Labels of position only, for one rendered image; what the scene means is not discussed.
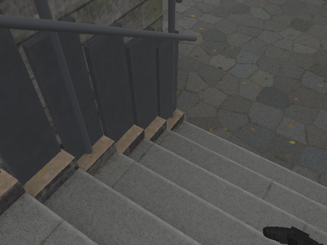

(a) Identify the right robot hand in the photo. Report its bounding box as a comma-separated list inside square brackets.
[263, 227, 324, 245]

